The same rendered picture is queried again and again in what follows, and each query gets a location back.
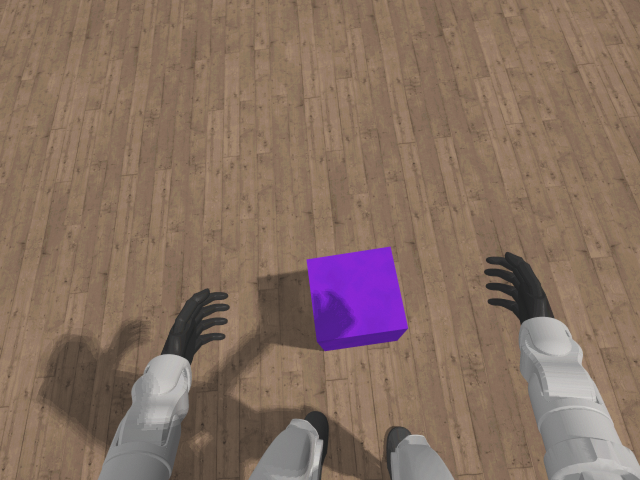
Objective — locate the left robot foot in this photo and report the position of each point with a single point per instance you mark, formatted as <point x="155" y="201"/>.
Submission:
<point x="319" y="421"/>

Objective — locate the robot left forearm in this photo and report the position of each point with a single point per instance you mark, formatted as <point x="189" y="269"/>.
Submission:
<point x="146" y="441"/>

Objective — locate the carton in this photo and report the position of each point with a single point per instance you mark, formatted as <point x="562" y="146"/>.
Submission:
<point x="356" y="299"/>

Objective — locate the right robot thigh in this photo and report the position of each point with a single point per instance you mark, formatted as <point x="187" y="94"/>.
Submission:
<point x="418" y="462"/>

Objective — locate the right robot hand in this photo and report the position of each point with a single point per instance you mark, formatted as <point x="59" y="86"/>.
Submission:
<point x="531" y="300"/>

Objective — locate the robot right forearm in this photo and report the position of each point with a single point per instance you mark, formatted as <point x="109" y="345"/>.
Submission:
<point x="578" y="433"/>

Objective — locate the left robot hand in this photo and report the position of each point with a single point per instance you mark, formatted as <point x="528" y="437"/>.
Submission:
<point x="184" y="338"/>

